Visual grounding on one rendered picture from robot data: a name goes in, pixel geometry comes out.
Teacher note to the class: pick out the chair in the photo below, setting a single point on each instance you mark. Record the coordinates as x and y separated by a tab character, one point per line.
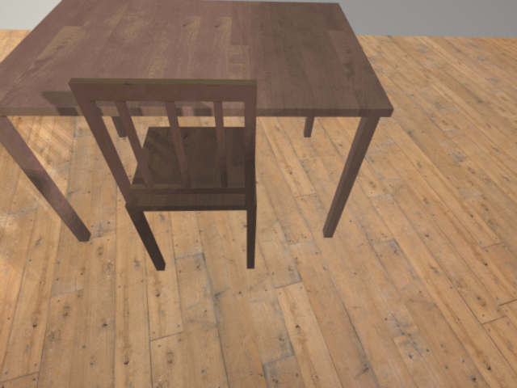
179	168

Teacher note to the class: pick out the table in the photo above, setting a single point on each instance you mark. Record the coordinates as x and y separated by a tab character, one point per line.
305	57

